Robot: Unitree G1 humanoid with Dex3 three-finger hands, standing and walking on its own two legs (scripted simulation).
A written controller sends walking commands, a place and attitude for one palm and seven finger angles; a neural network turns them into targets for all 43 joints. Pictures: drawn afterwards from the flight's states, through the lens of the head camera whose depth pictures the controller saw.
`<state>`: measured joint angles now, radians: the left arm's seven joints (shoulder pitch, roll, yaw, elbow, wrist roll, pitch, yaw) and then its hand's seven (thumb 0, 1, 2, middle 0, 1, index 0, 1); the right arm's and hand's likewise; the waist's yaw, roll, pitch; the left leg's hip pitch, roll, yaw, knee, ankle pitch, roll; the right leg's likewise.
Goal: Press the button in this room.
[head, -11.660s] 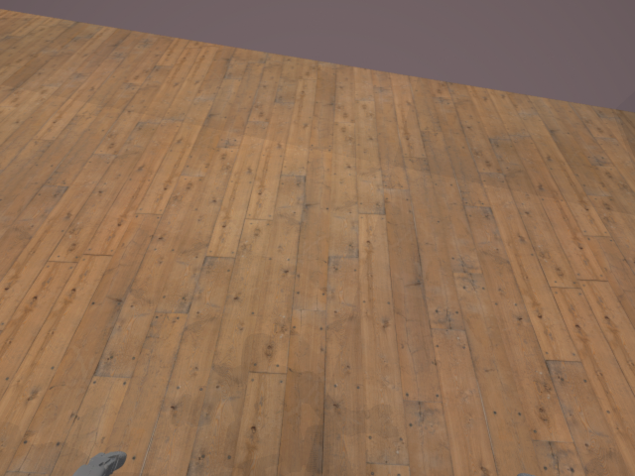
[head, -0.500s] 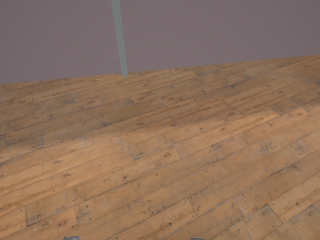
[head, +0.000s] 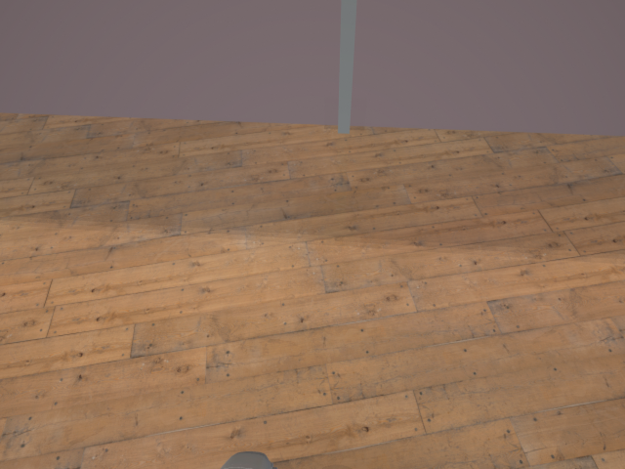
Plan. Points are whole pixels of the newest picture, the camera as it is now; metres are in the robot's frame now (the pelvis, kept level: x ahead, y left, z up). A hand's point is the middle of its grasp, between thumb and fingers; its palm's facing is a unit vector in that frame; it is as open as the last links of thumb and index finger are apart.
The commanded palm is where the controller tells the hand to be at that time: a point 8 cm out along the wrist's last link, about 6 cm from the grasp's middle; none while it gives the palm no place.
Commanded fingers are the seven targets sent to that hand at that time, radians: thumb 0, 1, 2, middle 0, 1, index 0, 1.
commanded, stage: turn or walk to find it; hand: left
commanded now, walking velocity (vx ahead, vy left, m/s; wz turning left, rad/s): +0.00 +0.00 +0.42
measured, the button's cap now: out of the picture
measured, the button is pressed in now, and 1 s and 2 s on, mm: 0 0 0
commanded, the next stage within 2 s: stand and wait in 1.16 s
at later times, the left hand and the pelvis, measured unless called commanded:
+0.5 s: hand out of the picture +0.06 +0.24 -0.16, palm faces +0.22 -0.93 -0.28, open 7.3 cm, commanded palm none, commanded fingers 0.00 0.90 0.90 -0.20 -0.30 -0.20 -0.30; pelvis +0.00 +0.01 -0.01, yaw +12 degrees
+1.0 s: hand out of the picture -0.09 +0.20 -0.19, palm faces +0.48 -0.85 -0.24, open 7.3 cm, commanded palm none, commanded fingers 0.00 0.90 0.90 -0.20 -0.30 -0.20 -0.30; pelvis -0.03 +0.01 -0.01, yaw +27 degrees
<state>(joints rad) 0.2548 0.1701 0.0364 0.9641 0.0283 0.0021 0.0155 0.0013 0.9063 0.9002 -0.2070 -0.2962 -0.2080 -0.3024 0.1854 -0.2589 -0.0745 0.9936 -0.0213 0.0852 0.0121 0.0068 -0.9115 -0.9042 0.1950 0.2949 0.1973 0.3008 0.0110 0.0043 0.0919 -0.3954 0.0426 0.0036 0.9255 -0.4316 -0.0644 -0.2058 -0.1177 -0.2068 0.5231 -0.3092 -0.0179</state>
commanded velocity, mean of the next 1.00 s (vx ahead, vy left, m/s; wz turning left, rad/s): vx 0.00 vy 0.00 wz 0.42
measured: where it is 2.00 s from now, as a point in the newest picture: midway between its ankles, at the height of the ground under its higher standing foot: outside the picture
